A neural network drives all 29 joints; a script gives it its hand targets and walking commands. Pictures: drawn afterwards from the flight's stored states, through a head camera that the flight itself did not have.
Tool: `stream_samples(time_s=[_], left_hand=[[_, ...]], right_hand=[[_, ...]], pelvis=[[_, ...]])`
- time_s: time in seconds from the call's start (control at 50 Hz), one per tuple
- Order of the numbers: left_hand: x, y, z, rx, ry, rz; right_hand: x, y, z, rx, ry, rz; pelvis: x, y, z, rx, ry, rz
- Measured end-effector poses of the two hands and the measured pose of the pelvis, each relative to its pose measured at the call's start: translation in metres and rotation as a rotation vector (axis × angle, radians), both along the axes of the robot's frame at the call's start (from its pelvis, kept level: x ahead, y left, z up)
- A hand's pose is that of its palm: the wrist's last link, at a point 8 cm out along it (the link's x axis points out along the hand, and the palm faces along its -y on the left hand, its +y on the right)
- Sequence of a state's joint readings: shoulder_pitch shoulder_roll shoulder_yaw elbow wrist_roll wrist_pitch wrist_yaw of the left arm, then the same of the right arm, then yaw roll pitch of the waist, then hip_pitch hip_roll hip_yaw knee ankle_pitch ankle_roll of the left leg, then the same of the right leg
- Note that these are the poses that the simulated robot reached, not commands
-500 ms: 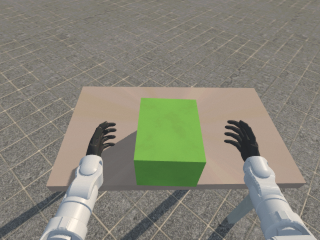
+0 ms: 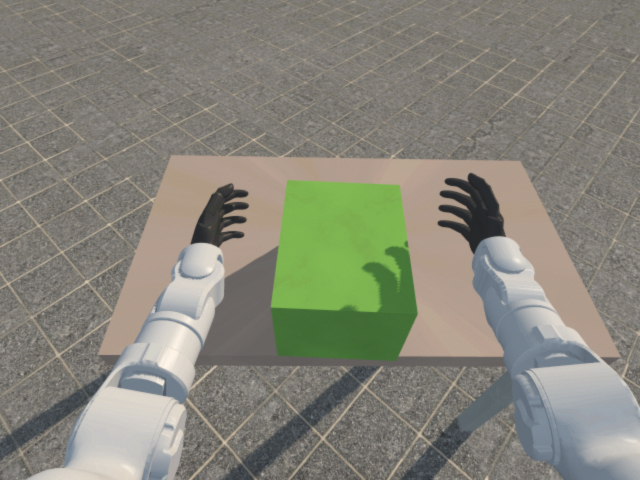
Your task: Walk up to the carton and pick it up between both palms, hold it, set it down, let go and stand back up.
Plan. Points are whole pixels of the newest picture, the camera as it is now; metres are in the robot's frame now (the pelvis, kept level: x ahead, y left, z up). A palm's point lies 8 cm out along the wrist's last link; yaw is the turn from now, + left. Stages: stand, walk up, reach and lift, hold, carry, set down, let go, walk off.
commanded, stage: reach and lift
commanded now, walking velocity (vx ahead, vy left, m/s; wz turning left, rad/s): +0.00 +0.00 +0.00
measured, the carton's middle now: (340, 268) +0.45 +0.01 -0.07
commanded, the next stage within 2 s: none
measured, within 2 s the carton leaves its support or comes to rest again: neither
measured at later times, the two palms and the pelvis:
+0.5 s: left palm (212, 262) +0.38 +0.20 +0.01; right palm (472, 260) +0.41 -0.17 +0.03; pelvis -0.02 +0.00 -0.01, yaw -1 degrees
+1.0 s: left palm (233, 281) +0.38 +0.17 -0.04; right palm (473, 286) +0.41 -0.19 -0.03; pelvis -0.04 -0.01 -0.05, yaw +0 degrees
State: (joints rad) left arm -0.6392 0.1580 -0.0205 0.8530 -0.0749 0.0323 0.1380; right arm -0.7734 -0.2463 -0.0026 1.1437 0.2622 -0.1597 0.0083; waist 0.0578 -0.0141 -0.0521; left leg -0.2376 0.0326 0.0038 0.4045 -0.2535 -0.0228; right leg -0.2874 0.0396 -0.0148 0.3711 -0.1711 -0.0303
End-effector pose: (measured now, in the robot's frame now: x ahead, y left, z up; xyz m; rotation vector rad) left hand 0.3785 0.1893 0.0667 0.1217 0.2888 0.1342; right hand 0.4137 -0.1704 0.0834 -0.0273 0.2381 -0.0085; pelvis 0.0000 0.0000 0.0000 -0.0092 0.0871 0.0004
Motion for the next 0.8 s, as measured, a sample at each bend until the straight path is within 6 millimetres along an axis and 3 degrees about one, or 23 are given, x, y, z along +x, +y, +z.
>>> stream_samples(time_s=[0.14,0.24,0.42,0.64,0.8], left_hand=[[0.019,-0.001,0.011,0.006,-0.03,-0.001],[0.024,0.0,0.004,0.01,-0.018,-0.001],[0.008,0.007,-0.039,-0.02,0.02,0.03],[-0.008,0.0,-0.083,-0.044,0.036,0.058],[-0.007,-0.008,-0.096,-0.052,0.001,0.072]], right_hand=[[0.01,0.006,0.003,-0.005,0.026,-0.006],[0.014,0.009,-0.001,-0.004,0.048,-0.017],[0.0,0.003,-0.04,-0.01,0.11,-0.049],[-0.013,-0.012,-0.083,-0.006,0.124,-0.063],[-0.019,-0.022,-0.106,0.003,0.115,-0.069]], pelvis=[[-0.002,0.003,-0.001,-0.004,0.049,-0.002],[-0.006,0.005,-0.003,-0.009,0.089,-0.003],[-0.016,0.006,-0.009,-0.01,0.167,-0.007],[-0.034,-0.001,-0.024,-0.002,0.309,-0.014],[-0.042,-0.007,-0.038,0.009,0.383,-0.016]])
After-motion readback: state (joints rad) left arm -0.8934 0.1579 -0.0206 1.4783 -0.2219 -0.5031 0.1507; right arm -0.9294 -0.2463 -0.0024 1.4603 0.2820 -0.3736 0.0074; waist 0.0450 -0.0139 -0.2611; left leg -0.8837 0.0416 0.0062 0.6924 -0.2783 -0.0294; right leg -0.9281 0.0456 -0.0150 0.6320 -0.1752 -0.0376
